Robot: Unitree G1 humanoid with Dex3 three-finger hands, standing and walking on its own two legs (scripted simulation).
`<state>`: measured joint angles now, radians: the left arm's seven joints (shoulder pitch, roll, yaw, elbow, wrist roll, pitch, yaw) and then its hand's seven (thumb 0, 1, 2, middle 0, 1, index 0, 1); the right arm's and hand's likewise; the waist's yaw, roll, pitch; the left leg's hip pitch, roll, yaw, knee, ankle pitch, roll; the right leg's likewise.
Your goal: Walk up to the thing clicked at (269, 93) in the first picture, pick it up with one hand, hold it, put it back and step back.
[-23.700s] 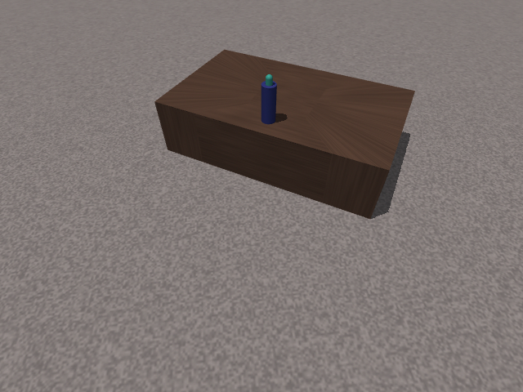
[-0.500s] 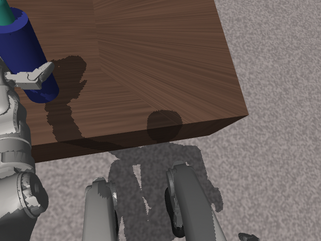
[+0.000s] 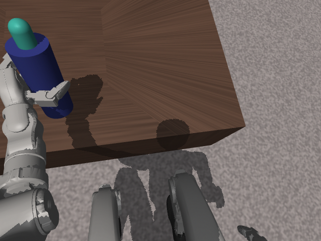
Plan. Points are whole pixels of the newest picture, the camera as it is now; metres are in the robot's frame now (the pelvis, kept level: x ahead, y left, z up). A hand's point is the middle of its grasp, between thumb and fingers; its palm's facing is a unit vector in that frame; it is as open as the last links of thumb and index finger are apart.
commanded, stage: lift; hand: left
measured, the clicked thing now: (42, 73) +0.52 +0.21 +0.00
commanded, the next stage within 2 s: hold in 1.48 s
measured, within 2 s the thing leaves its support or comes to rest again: neither
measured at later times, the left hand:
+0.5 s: hand (14, 87) +0.43 +0.20 +0.11, palm faces +0.24 -0.97 -0.04, open 10.3 cm
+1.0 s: hand out of the picture +0.39 +0.19 +0.17, palm faces +0.24 -0.97 -0.05, open 10.4 cm
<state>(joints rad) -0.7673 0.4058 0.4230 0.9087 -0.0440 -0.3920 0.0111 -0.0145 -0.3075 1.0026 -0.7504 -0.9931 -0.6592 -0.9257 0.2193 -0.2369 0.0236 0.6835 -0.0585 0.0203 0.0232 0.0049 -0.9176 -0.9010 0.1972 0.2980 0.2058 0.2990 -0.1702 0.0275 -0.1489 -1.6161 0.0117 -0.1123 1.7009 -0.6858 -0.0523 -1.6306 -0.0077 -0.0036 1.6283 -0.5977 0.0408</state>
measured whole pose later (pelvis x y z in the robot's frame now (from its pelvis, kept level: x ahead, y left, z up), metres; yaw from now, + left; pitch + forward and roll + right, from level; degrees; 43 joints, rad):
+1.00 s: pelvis +0.02 +0.00 +0.14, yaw +2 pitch +14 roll -2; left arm -0.24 0.20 0.15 0.51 -0.11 -0.32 0.11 -0.01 -0.35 1.05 -0.76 -1.01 -0.67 -0.95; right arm 0.22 -0.19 0.02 0.68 -0.02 -0.01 -0.05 0.01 -0.91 -0.90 0.20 0.30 0.21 0.30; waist -0.05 0.01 -0.09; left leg -0.83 0.03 -0.08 1.11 -0.52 -0.04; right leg -0.84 -0.02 -0.01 1.05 -0.45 0.04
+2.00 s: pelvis +0.04 +0.00 +0.18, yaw +2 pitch +7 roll -2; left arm -0.11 0.16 0.15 0.40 -0.13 -0.30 0.07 0.00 -0.36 1.06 -0.75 -1.02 -0.67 -0.97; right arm 0.22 -0.19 0.00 0.67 -0.01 -0.02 -0.05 0.01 -0.91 -0.90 0.20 0.30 0.21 0.30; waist -0.04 0.01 -0.04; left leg -0.57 0.03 -0.07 0.90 -0.46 -0.04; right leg -0.58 -0.02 0.00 0.85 -0.40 0.04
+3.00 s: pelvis +0.03 +0.00 +0.18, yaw +2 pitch +6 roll -1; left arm -0.11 0.16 0.15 0.41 -0.14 -0.31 0.06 -0.01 -0.36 1.06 -0.75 -1.03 -0.66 -0.97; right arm 0.22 -0.19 0.00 0.68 -0.01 -0.05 -0.05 0.01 -0.91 -0.90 0.20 0.30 0.21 0.30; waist -0.03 0.00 -0.03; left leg -0.55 0.03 -0.07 0.89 -0.44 -0.04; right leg -0.57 -0.02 0.00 0.84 -0.38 0.04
